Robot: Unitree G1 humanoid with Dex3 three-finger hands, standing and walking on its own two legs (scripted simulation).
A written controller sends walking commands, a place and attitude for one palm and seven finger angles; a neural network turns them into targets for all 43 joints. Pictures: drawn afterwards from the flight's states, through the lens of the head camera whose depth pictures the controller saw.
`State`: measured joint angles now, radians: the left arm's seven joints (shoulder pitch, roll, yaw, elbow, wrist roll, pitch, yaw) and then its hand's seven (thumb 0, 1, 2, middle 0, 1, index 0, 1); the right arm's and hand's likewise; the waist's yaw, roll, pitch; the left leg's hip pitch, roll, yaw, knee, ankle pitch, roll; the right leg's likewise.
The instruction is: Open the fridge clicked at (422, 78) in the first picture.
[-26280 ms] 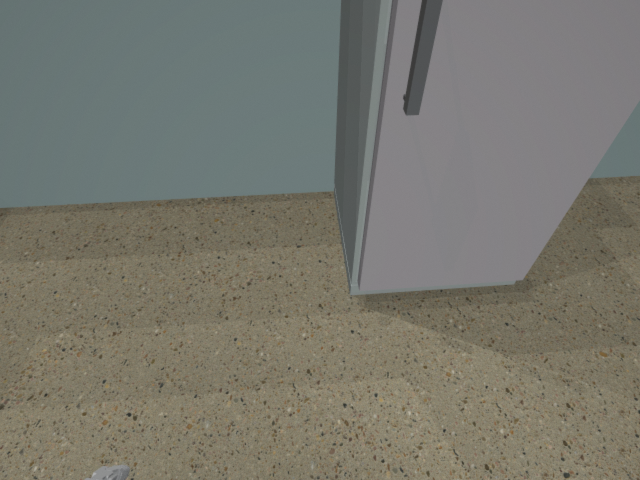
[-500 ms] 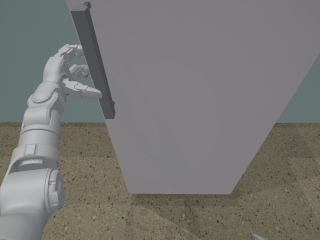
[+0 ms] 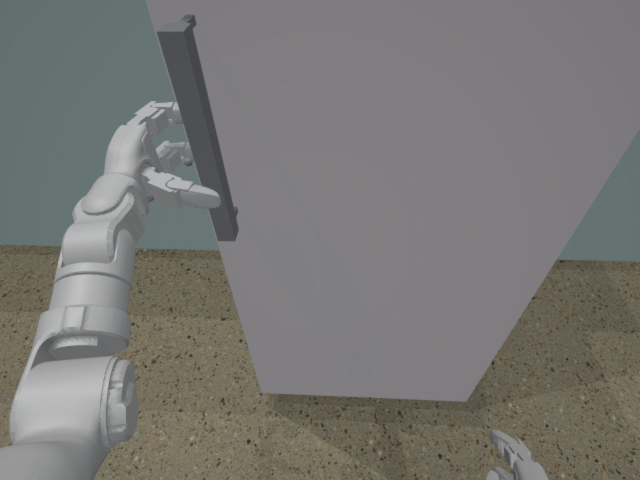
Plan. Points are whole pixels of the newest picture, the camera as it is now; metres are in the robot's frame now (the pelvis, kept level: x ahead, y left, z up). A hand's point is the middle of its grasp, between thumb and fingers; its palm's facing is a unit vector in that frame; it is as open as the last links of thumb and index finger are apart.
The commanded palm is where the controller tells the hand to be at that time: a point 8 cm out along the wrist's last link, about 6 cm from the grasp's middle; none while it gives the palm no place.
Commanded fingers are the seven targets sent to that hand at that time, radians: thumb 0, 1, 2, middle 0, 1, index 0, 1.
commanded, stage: slide the fingers in behind the handle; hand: left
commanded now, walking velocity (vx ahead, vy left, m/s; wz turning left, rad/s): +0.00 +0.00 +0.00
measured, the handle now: (211, 144) +0.48 +0.17 +0.20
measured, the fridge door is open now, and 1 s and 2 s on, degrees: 0 0 0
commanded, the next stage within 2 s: grip the handle and tug to test in 0.96 s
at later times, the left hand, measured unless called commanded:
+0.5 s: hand (207, 157) +0.44 +0.16 +0.21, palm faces +0.01 -1.00 +0.01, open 13.9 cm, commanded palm +0.41 +0.22 +0.21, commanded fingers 0.00 -0.50 0.30 -0.30 -1.20 -0.30 -1.20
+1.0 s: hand (216, 156) +0.43 +0.15 +0.21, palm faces +0.01 -1.00 +0.00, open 14.0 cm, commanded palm +0.40 +0.21 +0.21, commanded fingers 0.00 -0.50 0.30 -0.30 -1.20 -0.30 -1.20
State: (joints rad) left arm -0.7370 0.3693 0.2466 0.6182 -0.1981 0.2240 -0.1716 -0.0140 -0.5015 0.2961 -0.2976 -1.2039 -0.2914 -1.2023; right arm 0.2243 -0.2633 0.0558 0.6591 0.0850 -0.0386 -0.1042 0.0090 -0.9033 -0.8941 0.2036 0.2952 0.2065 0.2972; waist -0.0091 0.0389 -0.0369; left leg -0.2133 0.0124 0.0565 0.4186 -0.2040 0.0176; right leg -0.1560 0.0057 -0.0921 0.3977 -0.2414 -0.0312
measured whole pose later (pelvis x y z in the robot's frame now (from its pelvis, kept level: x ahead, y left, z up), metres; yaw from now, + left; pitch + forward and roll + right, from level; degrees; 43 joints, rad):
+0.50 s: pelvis +0.01 +0.00 +0.00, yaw -1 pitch +1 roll +0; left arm -0.73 0.35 0.26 0.61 -0.19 0.21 -0.14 -0.01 -0.50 0.30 -0.31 -1.21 -0.31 -1.21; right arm 0.27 -0.27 0.04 0.68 0.08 -0.03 -0.10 0.01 -0.90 -0.89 0.20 0.30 0.21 0.30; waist -0.03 0.04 -0.03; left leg -0.21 0.02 0.07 0.42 -0.22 0.02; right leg -0.16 0.01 -0.08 0.40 -0.25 -0.03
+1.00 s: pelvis +0.01 +0.00 +0.00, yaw -1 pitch +0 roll +0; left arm -0.72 0.30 0.22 0.55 -0.19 0.25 -0.11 -0.01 -0.50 0.30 -0.30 -1.20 -0.30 -1.20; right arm 0.23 -0.25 0.05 0.66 0.07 -0.01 -0.10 0.01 -0.90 -0.89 0.20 0.30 0.21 0.30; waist -0.01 0.04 -0.04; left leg -0.19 0.01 0.07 0.41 -0.22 0.02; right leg -0.14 0.01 -0.08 0.39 -0.25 -0.03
